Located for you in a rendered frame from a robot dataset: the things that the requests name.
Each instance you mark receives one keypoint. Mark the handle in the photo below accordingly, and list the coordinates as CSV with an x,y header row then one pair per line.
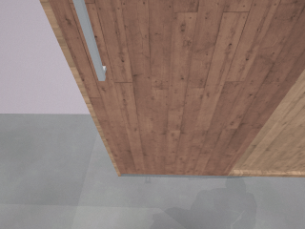
x,y
86,27

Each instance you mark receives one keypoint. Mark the wardrobe door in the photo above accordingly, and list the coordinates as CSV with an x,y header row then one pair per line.
x,y
280,144
189,83

